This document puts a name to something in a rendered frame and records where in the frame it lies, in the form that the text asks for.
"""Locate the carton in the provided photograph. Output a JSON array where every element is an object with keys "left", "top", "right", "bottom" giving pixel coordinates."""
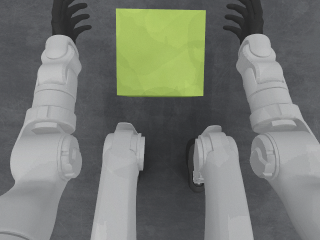
[{"left": 116, "top": 8, "right": 206, "bottom": 98}]

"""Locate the robot left upper arm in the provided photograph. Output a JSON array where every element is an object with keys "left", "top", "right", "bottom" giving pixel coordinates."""
[{"left": 0, "top": 133, "right": 82, "bottom": 240}]

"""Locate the right robot forearm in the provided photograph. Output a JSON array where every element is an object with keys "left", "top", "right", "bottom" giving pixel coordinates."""
[{"left": 236, "top": 33, "right": 320, "bottom": 146}]

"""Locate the left robot hand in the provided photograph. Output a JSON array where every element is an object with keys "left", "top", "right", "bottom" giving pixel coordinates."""
[{"left": 51, "top": 0, "right": 92, "bottom": 45}]

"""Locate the left robot forearm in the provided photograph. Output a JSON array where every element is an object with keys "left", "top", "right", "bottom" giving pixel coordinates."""
[{"left": 10, "top": 34, "right": 82, "bottom": 180}]

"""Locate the robot left thigh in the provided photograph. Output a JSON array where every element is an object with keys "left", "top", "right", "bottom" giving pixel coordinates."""
[{"left": 90, "top": 129, "right": 145, "bottom": 240}]

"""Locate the right robot hand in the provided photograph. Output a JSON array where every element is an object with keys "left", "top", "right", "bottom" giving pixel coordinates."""
[{"left": 223, "top": 0, "right": 264, "bottom": 45}]

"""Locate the robot right foot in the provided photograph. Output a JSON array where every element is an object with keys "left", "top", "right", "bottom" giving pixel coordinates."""
[{"left": 185, "top": 138, "right": 205, "bottom": 193}]

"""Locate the robot right upper arm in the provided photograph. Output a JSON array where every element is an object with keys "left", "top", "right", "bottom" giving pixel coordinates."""
[{"left": 249, "top": 131, "right": 320, "bottom": 240}]

